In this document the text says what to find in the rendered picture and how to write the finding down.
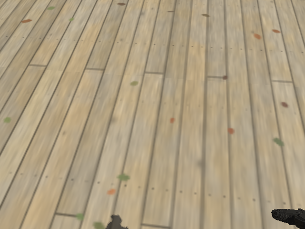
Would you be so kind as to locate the robot right hand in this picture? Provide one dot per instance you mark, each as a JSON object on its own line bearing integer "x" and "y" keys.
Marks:
{"x": 290, "y": 216}

